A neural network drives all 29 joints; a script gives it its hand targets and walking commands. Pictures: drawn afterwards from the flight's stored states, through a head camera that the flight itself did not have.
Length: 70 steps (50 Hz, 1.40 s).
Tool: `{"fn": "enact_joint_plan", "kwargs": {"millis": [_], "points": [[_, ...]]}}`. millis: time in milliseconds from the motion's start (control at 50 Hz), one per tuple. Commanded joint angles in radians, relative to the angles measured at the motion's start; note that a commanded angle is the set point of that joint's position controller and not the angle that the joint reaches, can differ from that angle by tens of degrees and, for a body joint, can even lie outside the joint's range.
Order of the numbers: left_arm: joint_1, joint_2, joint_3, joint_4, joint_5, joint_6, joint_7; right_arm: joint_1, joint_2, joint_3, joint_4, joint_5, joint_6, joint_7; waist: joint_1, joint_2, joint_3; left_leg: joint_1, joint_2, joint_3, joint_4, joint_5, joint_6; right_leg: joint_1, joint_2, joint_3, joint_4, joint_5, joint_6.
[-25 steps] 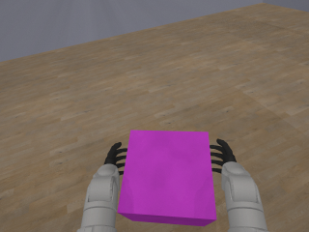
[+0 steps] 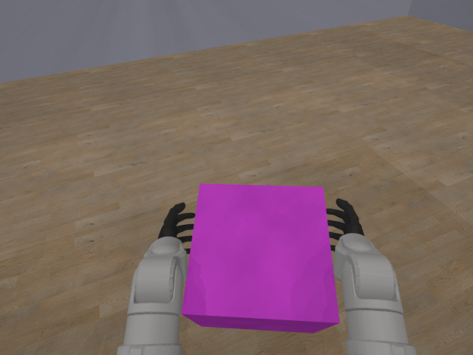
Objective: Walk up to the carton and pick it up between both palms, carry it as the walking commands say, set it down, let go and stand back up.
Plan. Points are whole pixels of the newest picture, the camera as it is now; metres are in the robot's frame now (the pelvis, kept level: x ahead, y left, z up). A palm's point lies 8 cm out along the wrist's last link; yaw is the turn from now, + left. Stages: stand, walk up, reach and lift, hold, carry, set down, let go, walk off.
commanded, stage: carry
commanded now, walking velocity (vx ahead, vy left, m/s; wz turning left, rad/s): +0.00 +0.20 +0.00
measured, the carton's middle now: (258, 261) +0.31 +0.00 +0.00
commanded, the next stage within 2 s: none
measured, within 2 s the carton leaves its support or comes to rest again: neither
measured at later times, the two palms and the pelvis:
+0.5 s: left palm (104, 277) +0.21 +0.22 +0.11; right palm (314, 275) +0.22 -0.08 +0.10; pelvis -0.03 +0.07 +0.00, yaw +0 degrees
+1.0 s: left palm (6, 320) +0.16 +0.33 +0.10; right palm (234, 310) +0.17 +0.03 +0.10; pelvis -0.09 +0.18 +0.00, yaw +0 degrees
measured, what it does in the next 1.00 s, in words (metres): steps to the left: right foot, then left foot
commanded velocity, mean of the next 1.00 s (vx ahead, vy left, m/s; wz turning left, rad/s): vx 0.00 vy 0.20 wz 0.00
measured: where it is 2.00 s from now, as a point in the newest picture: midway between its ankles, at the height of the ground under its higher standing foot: outside the picture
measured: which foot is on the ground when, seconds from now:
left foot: down 0.00-0.56, up 0.58-0.84, down 0.86-1.00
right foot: down 0.00-0.34, up 0.36-0.54, down 0.56-0.86, up 0.88-0.98, down 1.00-1.00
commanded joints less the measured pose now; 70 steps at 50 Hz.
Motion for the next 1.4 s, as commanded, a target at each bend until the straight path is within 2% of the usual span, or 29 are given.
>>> {"fn": "enact_joint_plan", "kwargs": {"millis": [0, 80, 140, 180, 260, 300, 340, 380, 420, 500, 520, 540, 560, 580, 620, 660, 800, 840, 860, 900, 980, 1040, 1060, 1100, 1140, 1180, 1220, 1280, 1380], "points": [[-0.747, -0.988, -0.740, -0.327, -0.432, -0.005, -0.277, -0.457, 1.037, 0.660, -0.148, 0.385, 0.044, 0.379, 0.004, 0.179, -0.182, 0.020, 0.304, -0.269, -0.222, 0.226, 0.148, -0.042, 0.024, -0.102, 0.185, -0.150, 0.011], [-0.561, -0.975, -0.743, -0.371, -0.475, 0.109, -0.241, -0.376, 1.009, 0.677, -0.290, 0.409, 0.141, 0.319, 0.021, 0.134, -0.302, 0.075, 0.197, -0.100, 0.007, 0.619, 0.101, 0.168, -0.025, -0.121, -0.104, 0.068, 0.005], [-0.456, -0.941, -0.685, -0.441, -0.487, 0.167, -0.205, -0.312, 0.986, 0.708, -0.409, 0.432, 0.212, 0.278, 0.027, -0.354, -0.390, -0.282, 0.054, 0.023, 0.391, -0.208, -0.025, 0.403, -0.438, 0.393, -0.254, 0.540, -0.193], [-0.420, -0.930, -0.676, -0.414, -0.463, 0.214, -0.183, -0.370, 0.936, 0.711, -0.471, 0.465, 0.245, 0.267, 0.015, -0.126, -0.267, -0.298, 0.127, -0.069, 0.315, -0.180, -0.013, 0.297, -0.432, 0.345, -0.274, 0.437, -0.207], [-0.345, -0.904, -0.650, -0.507, -0.469, 0.248, -0.146, -0.317, 0.938, 0.698, -0.549, 0.484, 0.279, 0.230, 0.019, -0.193, -0.317, 0.024, 0.002, 0.119, 0.025, -0.065, -0.033, 0.135, -0.264, 0.067, -0.251, 0.142, -0.089], [-0.369, -0.896, -0.675, -0.564, -0.489, 0.253, -0.134, -0.291, 0.920, 0.673, -0.560, 0.477, 0.293, 0.220, 0.012, -0.036, -0.295, 0.103, 0.074, 0.021, -0.204, 0.003, -0.017, 0.086, -0.156, -0.038, -0.095, 0.072, -0.029], [-0.413, -0.846, -0.691, -0.615, -0.491, 0.277, -0.126, -0.220, 0.913, 0.647, -0.493, 0.460, 0.312, 0.221, -0.005, 0.263, -0.216, 0.070, 0.332, -0.264, -0.280, 0.164, 0.091, -0.120, -0.034, -0.194, 0.176, -0.183, 0.042], [-0.359, -0.845, -0.687, -0.556, -0.482, 0.302, -0.120, -0.191, 0.868, 0.631, -0.512, 0.428, 0.328, 0.209, -0.004, 0.193, -0.206, 0.109, 0.330, -0.225, -0.196, 0.532, 0.162, -0.148, -0.020, -0.135, 0.351, -0.287, 0.039], [-0.316, -0.854, -0.669, -0.525, -0.487, 0.309, -0.132, -0.220, 0.862, 0.655, -0.546, 0.431, 0.335, 0.209, 0.004, 0.121, -0.163, 0.035, 0.276, -0.122, -0.189, 0.404, 0.173, -0.112, -0.024, -0.132, 0.320, -0.219, 0.034], [-0.387, -0.904, -0.710, -0.599, -0.529, 0.304, -0.129, -0.233, 0.905, 0.641, -0.564, 0.441, 0.328, 0.207, 0.008, 0.204, -0.276, 0.105, 0.240, -0.101, -0.103, 0.425, 0.166, 0.052, 0.003, -0.175, -0.022, -0.081, 0.004], [-0.334, -0.904, -0.681, -0.565, -0.513, 0.307, -0.133, -0.234, 0.895, 0.656, -0.592, 0.446, 0.325, 0.201, 0.015, 0.154, -0.307, 0.104, 0.223, -0.046, -0.025, 0.451, 0.144, 0.145, -0.023, -0.183, -0.173, 0.035, 0.012], [-0.312, -0.871, -0.642, -0.534, -0.500, 0.314, -0.133, -0.228, 0.879, 0.663, -0.556, 0.440, 0.343, 0.195, 0.016, -0.013, -0.268, -0.064, 0.174, -0.008, 0.067, 0.300, 0.081, 0.274, -0.150, -0.003, -0.263, 0.158, -0.021], [-0.276, -0.811, -0.609, -0.477, -0.467, 0.320, -0.125, -0.221, 0.824, 0.647, -0.545, 0.426, 0.354, 0.190, 0.016, -0.270, -0.228, -0.297, 0.097, 0.032, 0.199, 0.002, -0.010, 0.357, -0.405, 0.318, -0.279, 0.415, -0.125], [-0.315, -0.815, -0.603, -0.493, -0.468, 0.307, -0.121, -0.224, 0.849, 0.663, -0.493, 0.427, 0.365, 0.202, 0.028, -0.393, -0.235, -0.338, 0.072, 0.031, 0.399, -0.233, -0.024, 0.320, -0.497, 0.410, -0.363, 0.344, -0.230], [-0.397, -0.876, -0.630, -0.564, -0.492, 0.298, -0.137, -0.331, 0.914, 0.696, -0.550, 0.469, 0.350, 0.209, 0.016, -0.135, -0.132, -0.312, 0.132, -0.061, 0.474, -0.111, -0.023, 0.176, -0.412, 0.269, -0.403, 0.024, -0.187], [-0.347, -0.882, -0.620, -0.528, -0.464, 0.298, -0.141, -0.331, 0.917, 0.693, -0.555, 0.473, 0.341, 0.221, 0.006, -0.171, -0.100, -0.236, 0.131, -0.029, 0.362, -0.030, -0.038, 0.094, -0.345, 0.122, -0.443, -0.117, -0.110], [-0.270, -0.876, -0.633, -0.545, -0.457, 0.303, -0.126, -0.251, 0.914, 0.693, -0.547, 0.478, 0.348, 0.210, 0.016, -0.174, -0.262, 0.037, 0.044, 0.105, -0.140, -0.021, -0.023, 0.196, -0.233, -0.014, -0.229, 0.115, -0.055], [-0.287, -0.825, -0.624, -0.526, -0.459, 0.310, -0.125, -0.189, 0.875, 0.646, -0.473, 0.448, 0.359, 0.213, 0.011, -0.046, -0.241, 0.122, 0.123, 0.004, -0.226, 0.001, -0.008, 0.059, -0.152, -0.066, -0.080, 0.034, -0.007], [-0.332, -0.823, -0.655, -0.572, -0.469, 0.305, -0.125, -0.209, 0.878, 0.646, -0.484, 0.441, 0.352, 0.213, -0.001, 0.174, -0.246, 0.150, 0.297, -0.169, -0.247, 0.200, 0.038, -0.063, -0.070, -0.183, 0.058, -0.068, 0.046], [-0.357, -0.859, -0.673, -0.562, -0.483, 0.317, -0.140, -0.208, 0.902, 0.642, -0.490, 0.433, 0.346, 0.218, -0.003, 0.257, -0.166, 0.075, 0.309, -0.148, -0.178, 0.432, 0.131, -0.073, -0.033, -0.192, 0.153, -0.190, 0.035], [-0.461, -0.937, -0.721, -0.631, -0.529, 0.307, -0.154, -0.230, 0.968, 0.648, -0.509, 0.446, 0.333, 0.233, 0.009, 0.134, -0.210, -0.037, 0.196, 0.003, -0.054, 0.223, 0.080, 0.138, -0.072, -0.187, -0.077, 0.063, 0.013], [-0.405, -0.933, -0.689, -0.553, -0.512, 0.305, -0.154, -0.253, 0.944, 0.658, -0.533, 0.449, 0.336, 0.231, 0.014, -0.265, -0.275, -0.187, 0.088, 0.034, 0.227, -0.118, -0.019, 0.221, -0.368, 0.236, -0.276, 0.096, -0.106], [-0.364, -0.919, -0.669, -0.536, -0.494, 0.309, -0.152, -0.242, 0.923, 0.660, -0.535, 0.456, 0.339, 0.228, 0.007, -0.264, -0.247, -0.165, 0.137, -0.036, 0.220, -0.112, -0.020, 0.174, -0.415, 0.264, -0.312, 0.032, -0.127], [-0.399, -0.974, -0.681, -0.546, -0.500, 0.299, -0.150, -0.290, 0.954, 0.675, -0.551, 0.477, 0.334, 0.238, -0.011, -0.152, -0.242, 0.012, 0.147, -0.026, 0.001, -0.041, -0.009, 0.039, -0.283, 0.065, -0.181, 0.010, -0.049], [-0.436, -0.922, -0.704, -0.623, -0.498, 0.297, -0.149, -0.292, 0.949, 0.680, -0.568, 0.486, 0.323, 0.244, -0.020, 0.270, -0.154, 0.051, 0.328, -0.350, -0.330, -0.006, 0.060, -0.198, -0.027, -0.232, 0.221, -0.209, 0.052], [-0.400, -0.940, -0.700, -0.581, -0.501, 0.294, -0.152, -0.259, 0.962, 0.683, -0.555, 0.474, 0.321, 0.243, -0.011, 0.123, -0.165, -0.003, 0.316, -0.260, -0.321, 0.027, 0.120, -0.122, -0.022, -0.116, 0.461, -0.235, 0.024], [-0.373, -0.984, -0.716, -0.593, -0.512, 0.285, -0.158, -0.268, 0.984, 0.716, -0.614, 0.487, 0.310, 0.242, 0.000, 0.146, -0.211, 0.106, 0.315, -0.203, -0.222, 0.317, 0.191, -0.179, -0.045, -0.072, 0.443, -0.221, 0.003], [-0.333, -0.926, -0.705, -0.591, -0.488, 0.281, -0.143, -0.228, 0.941, 0.714, -0.584, 0.483, 0.308, 0.244, 0.000, 0.148, -0.240, 0.178, 0.276, -0.137, -0.163, 0.541, 0.180, -0.137, -0.006, -0.137, 0.311, -0.234, 0.017], [-0.312, -0.906, -0.686, -0.602, -0.475, 0.297, -0.135, -0.208, 0.934, 0.706, -0.580, 0.482, 0.324, 0.238, -0.001, 0.149, -0.285, 0.179, 0.275, -0.106, -0.184, 0.365, 0.140, 0.087, 0.016, -0.180, -0.074, -0.120, 0.005]]}}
